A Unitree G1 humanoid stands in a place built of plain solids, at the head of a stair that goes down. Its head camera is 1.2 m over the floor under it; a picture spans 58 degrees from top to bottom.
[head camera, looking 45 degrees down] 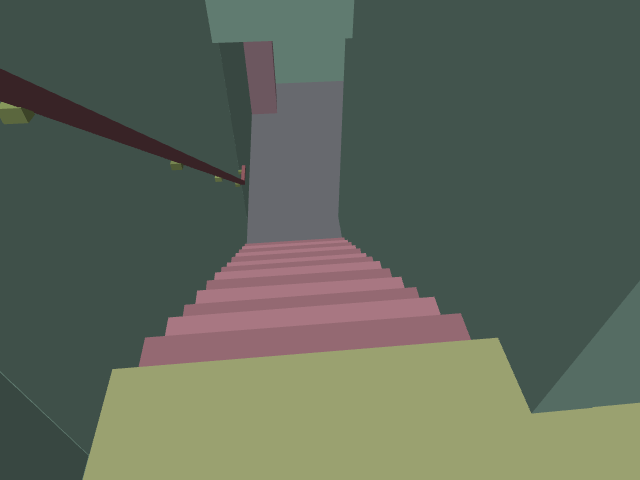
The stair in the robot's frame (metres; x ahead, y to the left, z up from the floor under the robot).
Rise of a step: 0.19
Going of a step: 0.23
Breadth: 1.20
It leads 5 degrees to the left of straight ahead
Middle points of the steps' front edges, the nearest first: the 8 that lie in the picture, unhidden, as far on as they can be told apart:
0.70 0.03 0.00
0.93 0.05 -0.19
1.17 0.07 -0.39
1.38 0.09 -0.59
1.62 0.11 -0.78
1.85 0.13 -0.97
2.09 0.16 -1.16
2.31 0.18 -1.36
